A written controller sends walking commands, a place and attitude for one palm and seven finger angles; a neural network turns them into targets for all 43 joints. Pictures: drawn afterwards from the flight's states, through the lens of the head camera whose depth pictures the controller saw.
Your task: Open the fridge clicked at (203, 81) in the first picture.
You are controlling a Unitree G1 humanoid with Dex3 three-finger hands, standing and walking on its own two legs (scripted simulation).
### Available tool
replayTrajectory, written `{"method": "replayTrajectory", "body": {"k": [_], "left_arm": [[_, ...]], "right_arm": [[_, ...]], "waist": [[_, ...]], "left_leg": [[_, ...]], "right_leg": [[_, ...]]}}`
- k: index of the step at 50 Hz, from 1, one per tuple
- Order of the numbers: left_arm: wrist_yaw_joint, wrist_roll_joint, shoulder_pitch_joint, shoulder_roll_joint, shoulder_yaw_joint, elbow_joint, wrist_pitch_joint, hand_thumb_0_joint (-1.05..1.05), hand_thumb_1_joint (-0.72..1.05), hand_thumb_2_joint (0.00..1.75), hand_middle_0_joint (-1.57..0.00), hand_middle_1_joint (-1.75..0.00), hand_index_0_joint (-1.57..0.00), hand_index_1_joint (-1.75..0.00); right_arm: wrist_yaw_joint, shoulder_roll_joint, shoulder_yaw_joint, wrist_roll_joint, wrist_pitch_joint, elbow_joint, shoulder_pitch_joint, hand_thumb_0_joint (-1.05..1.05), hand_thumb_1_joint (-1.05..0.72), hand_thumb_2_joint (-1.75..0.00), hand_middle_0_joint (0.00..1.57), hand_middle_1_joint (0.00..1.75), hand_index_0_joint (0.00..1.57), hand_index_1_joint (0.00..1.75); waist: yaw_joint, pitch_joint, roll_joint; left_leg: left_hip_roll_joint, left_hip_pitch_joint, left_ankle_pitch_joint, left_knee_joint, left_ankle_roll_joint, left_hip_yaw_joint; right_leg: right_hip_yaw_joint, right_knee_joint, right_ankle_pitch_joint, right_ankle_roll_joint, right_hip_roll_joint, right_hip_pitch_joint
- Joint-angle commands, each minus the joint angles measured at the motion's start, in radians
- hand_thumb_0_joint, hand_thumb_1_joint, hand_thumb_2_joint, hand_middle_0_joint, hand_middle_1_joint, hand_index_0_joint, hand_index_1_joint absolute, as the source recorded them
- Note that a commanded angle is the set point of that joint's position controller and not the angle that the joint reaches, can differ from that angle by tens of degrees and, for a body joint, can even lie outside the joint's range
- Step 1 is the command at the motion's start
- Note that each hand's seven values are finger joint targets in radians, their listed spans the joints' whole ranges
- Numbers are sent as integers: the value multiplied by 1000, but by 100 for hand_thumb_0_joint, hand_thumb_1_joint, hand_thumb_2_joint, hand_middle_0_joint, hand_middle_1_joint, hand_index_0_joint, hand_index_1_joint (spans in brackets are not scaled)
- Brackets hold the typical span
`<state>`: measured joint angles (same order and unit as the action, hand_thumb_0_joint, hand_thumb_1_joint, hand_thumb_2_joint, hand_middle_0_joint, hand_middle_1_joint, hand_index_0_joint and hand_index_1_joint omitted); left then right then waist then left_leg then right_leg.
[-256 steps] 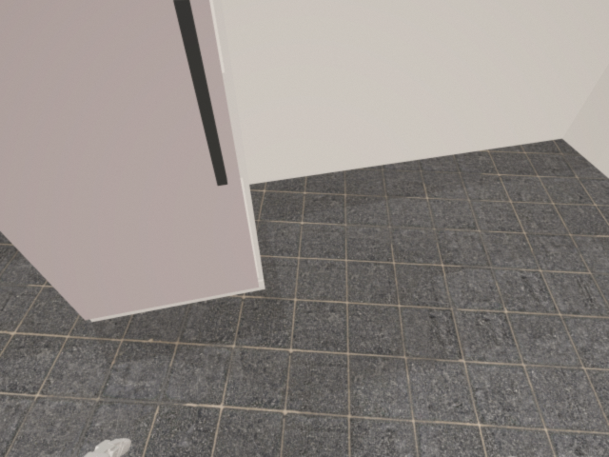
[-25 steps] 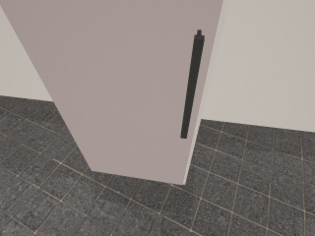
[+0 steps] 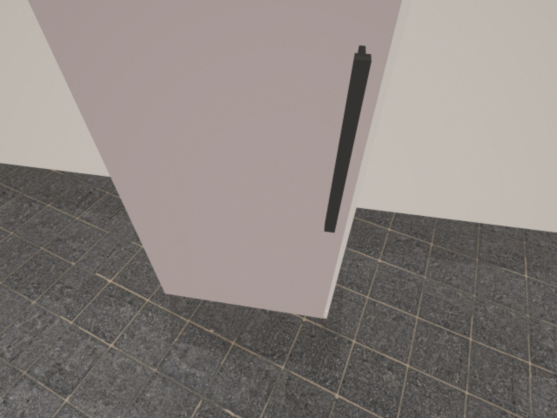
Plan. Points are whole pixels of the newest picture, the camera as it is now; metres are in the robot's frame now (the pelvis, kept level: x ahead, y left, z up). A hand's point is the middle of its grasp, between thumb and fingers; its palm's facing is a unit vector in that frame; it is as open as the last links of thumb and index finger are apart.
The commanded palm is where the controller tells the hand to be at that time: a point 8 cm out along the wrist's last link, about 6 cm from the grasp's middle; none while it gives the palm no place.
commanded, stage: come to a stop and stand still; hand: right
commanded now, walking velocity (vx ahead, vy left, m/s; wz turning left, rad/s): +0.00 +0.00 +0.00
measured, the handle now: (342, 155) +0.57 -0.08 +0.08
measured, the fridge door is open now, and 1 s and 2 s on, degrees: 0 0 0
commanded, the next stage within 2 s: look again from close up in 1.16 s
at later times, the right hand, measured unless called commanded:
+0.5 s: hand out of the picture -0.02 -0.13 -0.18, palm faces +0.04 +0.99 -0.13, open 7.4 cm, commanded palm none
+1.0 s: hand out of the picture +0.06 -0.16 -0.18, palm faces +0.00 +0.98 -0.18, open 7.4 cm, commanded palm none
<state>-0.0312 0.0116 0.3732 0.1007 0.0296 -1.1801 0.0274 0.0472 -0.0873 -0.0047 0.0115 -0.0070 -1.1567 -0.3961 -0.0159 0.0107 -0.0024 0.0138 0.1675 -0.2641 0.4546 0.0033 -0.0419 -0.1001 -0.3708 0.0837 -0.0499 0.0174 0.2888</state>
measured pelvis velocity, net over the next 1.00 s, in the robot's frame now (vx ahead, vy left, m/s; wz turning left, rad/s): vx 0.06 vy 0.01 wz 0.02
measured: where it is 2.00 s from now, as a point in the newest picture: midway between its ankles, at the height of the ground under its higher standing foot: outside the picture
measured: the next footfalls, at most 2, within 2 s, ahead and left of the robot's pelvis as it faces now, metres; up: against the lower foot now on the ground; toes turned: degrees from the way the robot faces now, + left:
none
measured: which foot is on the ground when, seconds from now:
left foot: down 0.00-1.00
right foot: down 0.00-1.00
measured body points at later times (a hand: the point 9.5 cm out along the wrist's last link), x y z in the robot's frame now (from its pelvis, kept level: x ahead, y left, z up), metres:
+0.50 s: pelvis +0.02 +0.01 +0.00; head +0.03 +0.00 +0.45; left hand -0.01 +0.21 -0.16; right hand -0.02 -0.19 -0.17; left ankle -0.01 +0.12 -0.74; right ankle +0.09 -0.08 -0.74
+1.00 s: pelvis +0.06 +0.01 +0.00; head +0.08 +0.00 +0.45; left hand +0.06 +0.23 -0.16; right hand +0.06 -0.21 -0.16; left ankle -0.01 +0.12 -0.74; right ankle +0.09 -0.08 -0.74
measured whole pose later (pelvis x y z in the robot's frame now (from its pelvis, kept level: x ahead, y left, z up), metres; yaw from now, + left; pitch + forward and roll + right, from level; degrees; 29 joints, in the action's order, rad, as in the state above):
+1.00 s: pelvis +0.06 +0.01 +0.00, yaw +1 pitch +0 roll +0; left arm -0.04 0.00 0.24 0.14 0.01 -1.16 -0.01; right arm 0.05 -0.14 0.00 0.01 0.02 -1.13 -0.28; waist -0.01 0.03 -0.02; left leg 0.01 0.06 -0.31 0.37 0.00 -0.02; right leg -0.11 -0.39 0.17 -0.05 0.02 0.22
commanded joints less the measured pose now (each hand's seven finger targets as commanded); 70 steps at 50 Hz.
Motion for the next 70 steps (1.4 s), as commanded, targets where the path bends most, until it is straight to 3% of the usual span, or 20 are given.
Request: {"method": "replayTrajectory", "body": {"k": [1,6,11,18,25,30,34,44,51,62,63,64,65,66,67,68,70], "left_arm": [[-2,2,40,77,11,32,-16,0,90,90,-20,-30,-20,-30],[-2,1,31,75,9,38,-14,0,90,90,-20,-30,-20,-30],[-1,1,23,70,7,45,-14,0,90,90,-20,-30,-20,-30],[0,2,9,75,5,49,-18,0,90,90,-20,-30,-20,-30],[-4,0,-9,87,-2,48,-37,0,90,90,-20,-30,-20,-30],[-4,-3,-15,96,-3,46,-47,0,90,90,-20,-30,-20,-30],[-5,-4,-25,105,-5,42,-51,0,90,90,-20,-30,-20,-30],[-7,-5,-57,130,-9,38,-52,0,90,90,-20,-30,-20,-30],[-8,-4,-79,156,-10,43,-56,0,90,90,-20,-30,-20,-30],[-7,-4,-125,188,-10,47,-54,0,90,90,-20,-30,-20,-30],[8,-7,-127,192,-18,124,-69,0,90,90,-20,-30,-20,-30],[11,2,-124,169,-24,153,-72,0,90,90,-20,-30,-20,-30],[6,6,-74,146,-18,140,-74,0,90,90,-20,-30,-20,-30],[1,9,-48,164,-14,142,-73,0,90,90,-20,-30,-20,-30],[0,5,-48,174,-12,155,-70,0,90,90,-20,-30,-20,-30],[-1,3,-54,181,-9,165,-66,0,90,90,-20,-30,-20,-30],[-2,4,-68,184,-8,181,-62,0,90,90,-20,-30,-20,-30]], "right_arm": [[2,-71,-14,6,9,11,-90,0,-90,-90,20,30,20,30],[2,-67,-10,8,10,1,-110,0,-90,-90,20,30,20,30],[1,-69,-9,6,14,3,-110,0,-90,-90,20,30,20,30],[1,-72,-8,6,16,16,-96,0,-90,-90,20,30,20,30],[2,-75,-7,3,24,20,-92,0,-90,-90,20,30,20,30],[4,-88,-8,0,30,28,-62,0,-90,-90,20,30,20,30],[5,-101,-8,0,32,35,-38,0,-90,-90,20,30,20,30],[6,-130,-10,0,27,37,-4,0,-90,-90,20,30,20,30],[4,-155,-12,0,29,43,20,0,-90,-90,20,30,20,30],[1,-181,-12,0,29,43,43,0,-90,-90,20,30,20,30],[39,-156,9,25,56,54,-1,0,-90,-90,20,30,20,30],[38,-185,-3,17,69,74,-9,0,-90,-90,20,30,20,30],[32,-195,-6,13,69,92,-9,0,-90,-90,20,30,20,30],[29,-185,-2,3,69,100,-8,0,-90,-90,20,30,20,30],[29,-177,-3,0,66,109,-6,0,-90,-90,20,30,20,30],[27,-170,-4,0,60,119,-7,0,-90,-90,20,30,20,30],[26,-173,-5,3,50,137,-7,0,-90,-90,20,30,20,30]], "waist": [[-1,112,0],[1,139,6],[-2,143,-36],[0,150,3],[15,96,33],[14,34,6],[15,28,-12],[16,51,-3],[13,20,-3],[14,35,-5],[8,52,25],[2,18,60],[-9,-57,37],[-9,-132,10],[-5,-156,-46],[1,-156,-45],[9,-93,-36]], "left_leg": [[76,212,-246,-163,33,112],[75,243,-264,-171,31,121],[89,279,-294,-198,35,143],[83,270,-270,-186,31,132],[78,140,-58,-141,27,101],[88,81,47,-136,24,97],[92,58,100,-143,20,101],[98,27,137,-154,14,97],[106,-8,188,-157,12,94],[111,-16,189,-177,11,96],[112,54,442,-121,-1,117],[141,-7,641,-80,12,107],[144,-65,716,-6,33,98],[131,-96,691,23,43,84],[117,-104,636,27,44,73],[110,-93,563,29,47,71],[99,-50,463,26,48,72]], "right_leg": [[171,99,309,31,-115,-68],[172,90,311,29,-113,-59],[151,37,249,33,-100,-82],[169,46,260,30,-112,-65],[190,80,192,17,-134,-63],[169,48,48,15,-137,-120],[153,22,-51,15,-141,-144],[146,24,-107,15,-143,-166],[142,20,-168,15,-145,-200],[141,29,-154,18,-144,-215],[116,-186,-371,32,-138,-166],[109,-194,-341,31,-115,-138],[104,-169,-276,16,-104,-158],[115,-173,-308,3,-111,-171],[129,-182,-337,-5,-122,-170],[133,-179,-342,-9,-130,-169],[135,-177,-327,-12,-129,-136]]}}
